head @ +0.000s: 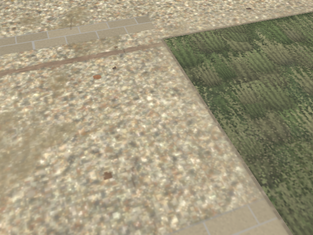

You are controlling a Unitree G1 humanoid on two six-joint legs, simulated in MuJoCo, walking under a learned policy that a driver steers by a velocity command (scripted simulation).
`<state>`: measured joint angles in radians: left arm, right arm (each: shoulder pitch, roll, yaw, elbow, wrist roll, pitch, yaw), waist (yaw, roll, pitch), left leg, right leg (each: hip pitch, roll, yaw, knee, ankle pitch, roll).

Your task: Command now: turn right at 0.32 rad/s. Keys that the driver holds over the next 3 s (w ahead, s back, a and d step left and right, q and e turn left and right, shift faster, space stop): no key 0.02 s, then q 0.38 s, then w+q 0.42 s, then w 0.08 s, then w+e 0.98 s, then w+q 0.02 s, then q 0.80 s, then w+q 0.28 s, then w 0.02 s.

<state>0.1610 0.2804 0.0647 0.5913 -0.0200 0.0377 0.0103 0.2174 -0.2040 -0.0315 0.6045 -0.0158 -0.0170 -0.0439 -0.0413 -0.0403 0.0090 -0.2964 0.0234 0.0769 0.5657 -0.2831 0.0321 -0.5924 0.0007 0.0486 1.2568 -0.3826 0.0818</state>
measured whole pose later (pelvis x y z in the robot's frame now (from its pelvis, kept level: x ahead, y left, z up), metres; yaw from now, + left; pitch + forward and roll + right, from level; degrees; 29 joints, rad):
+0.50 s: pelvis +0.01 +0.01 -0.01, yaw +10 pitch +1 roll -2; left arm 0.17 0.27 0.06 0.67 0.05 -0.07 0.05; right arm 0.23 -0.26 -0.06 0.63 -0.04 -0.08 0.07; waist 0.00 -0.01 0.00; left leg -0.36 0.02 0.00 0.78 -0.40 0.02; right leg -0.28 -0.11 -0.18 0.67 -0.40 -0.01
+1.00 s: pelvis +0.22 +0.07 -0.01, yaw +24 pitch +7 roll -1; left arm 0.04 0.19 0.00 0.68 0.04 -0.11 -0.02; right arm 0.44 -0.21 -0.04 0.82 -0.08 -0.12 0.06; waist -0.07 -0.01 -0.12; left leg -0.15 -0.09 -0.21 0.71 -0.50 0.04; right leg -0.48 0.02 -0.08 0.58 -0.23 -0.06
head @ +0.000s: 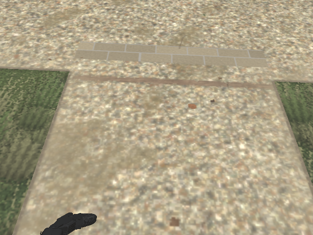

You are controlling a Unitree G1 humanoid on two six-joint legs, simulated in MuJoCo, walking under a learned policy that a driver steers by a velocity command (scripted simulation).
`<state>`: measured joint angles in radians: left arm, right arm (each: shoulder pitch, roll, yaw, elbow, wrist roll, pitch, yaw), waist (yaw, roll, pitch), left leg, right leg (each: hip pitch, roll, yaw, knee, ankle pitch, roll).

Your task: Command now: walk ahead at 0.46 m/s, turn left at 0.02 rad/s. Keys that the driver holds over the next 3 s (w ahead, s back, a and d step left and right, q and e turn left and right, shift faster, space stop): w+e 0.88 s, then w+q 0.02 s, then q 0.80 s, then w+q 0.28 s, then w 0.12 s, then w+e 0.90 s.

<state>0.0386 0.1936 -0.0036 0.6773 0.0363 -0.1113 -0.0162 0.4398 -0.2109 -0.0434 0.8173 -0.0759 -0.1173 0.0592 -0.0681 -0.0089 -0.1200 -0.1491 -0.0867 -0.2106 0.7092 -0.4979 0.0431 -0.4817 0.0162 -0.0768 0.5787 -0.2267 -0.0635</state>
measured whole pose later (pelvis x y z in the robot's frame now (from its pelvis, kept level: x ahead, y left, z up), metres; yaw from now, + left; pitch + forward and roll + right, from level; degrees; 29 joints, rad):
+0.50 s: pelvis +0.28 +0.02 +0.00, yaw -13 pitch +3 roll +0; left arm 0.37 0.30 0.07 0.75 -0.03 -0.05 0.01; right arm 0.12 -0.24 -0.03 0.64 -0.01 -0.09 0.00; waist 0.03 -0.03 0.02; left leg -0.44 0.01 0.02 0.57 -0.18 0.01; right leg -0.44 0.00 0.08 1.26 -0.40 0.00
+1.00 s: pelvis +0.50 -0.12 +0.01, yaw -29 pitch +2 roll +1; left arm 0.20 0.27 0.06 0.63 0.00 -0.04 -0.03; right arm 0.21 -0.31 -0.07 0.79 0.02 -0.09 0.00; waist -0.01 0.03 0.06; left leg -0.46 0.09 0.00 1.24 -0.41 -0.02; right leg -0.40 0.03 -0.04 0.57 -0.20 -0.07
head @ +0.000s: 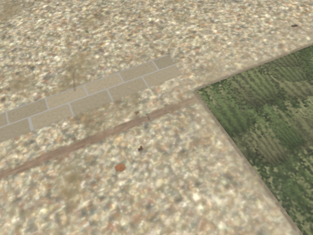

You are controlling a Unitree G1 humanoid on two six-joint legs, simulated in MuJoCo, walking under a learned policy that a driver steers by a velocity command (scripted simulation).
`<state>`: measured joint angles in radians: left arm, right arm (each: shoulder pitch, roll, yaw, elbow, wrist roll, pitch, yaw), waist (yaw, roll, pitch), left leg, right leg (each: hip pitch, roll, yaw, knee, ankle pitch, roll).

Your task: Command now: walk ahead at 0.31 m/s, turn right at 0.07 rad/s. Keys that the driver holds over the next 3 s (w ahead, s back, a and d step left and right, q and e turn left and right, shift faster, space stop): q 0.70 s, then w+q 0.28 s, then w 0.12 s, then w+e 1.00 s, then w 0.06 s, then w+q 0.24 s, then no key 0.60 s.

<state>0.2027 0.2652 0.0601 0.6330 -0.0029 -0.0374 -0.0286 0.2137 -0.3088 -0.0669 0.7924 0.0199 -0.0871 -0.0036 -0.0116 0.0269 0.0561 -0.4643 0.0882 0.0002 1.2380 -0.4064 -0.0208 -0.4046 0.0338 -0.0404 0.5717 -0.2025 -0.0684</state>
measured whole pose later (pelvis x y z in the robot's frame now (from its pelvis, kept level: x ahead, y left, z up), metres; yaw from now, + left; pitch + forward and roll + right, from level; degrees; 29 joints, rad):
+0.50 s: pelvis +0.16 +0.02 +0.00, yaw +13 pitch +3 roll -1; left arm 0.11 0.28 0.07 0.71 0.01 0.00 0.03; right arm 0.16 -0.28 -0.07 0.66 0.01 -0.01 0.01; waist -0.02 -0.01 0.05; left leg -0.44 -0.05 -0.02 0.52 -0.14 0.06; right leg -0.48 0.03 0.03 1.20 -0.52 0.03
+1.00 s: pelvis +0.23 +0.00 +0.02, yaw +31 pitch +2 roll +1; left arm 0.34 0.26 0.07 0.75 0.01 -0.06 0.04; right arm 0.22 -0.32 -0.10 0.63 0.01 0.01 -0.01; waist 0.05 0.04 -0.05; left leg -0.68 -0.01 -0.09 1.16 -0.20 -0.03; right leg -0.17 -0.03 -0.04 0.38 -0.25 -0.01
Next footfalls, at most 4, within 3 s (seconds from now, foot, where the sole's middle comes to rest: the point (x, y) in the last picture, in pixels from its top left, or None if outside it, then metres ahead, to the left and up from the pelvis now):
0.38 left None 0.25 0.13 -0.77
0.78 right None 0.30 -0.10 -0.77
1.26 left None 0.30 0.25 -0.77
1.76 right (130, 177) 0.69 0.18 -0.77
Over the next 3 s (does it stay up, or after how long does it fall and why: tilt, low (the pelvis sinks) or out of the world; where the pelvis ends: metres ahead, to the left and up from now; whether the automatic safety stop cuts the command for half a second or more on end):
stays up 1.03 0.32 0.00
